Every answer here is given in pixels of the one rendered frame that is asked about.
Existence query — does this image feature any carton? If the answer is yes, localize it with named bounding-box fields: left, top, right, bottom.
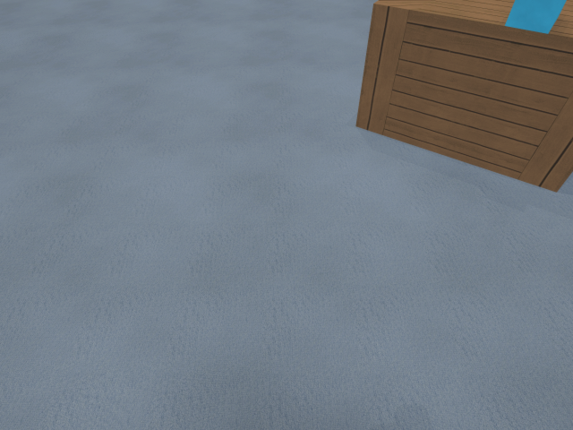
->
left=505, top=0, right=567, bottom=34

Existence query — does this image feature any pedestal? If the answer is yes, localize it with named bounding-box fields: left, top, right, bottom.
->
left=356, top=0, right=573, bottom=193

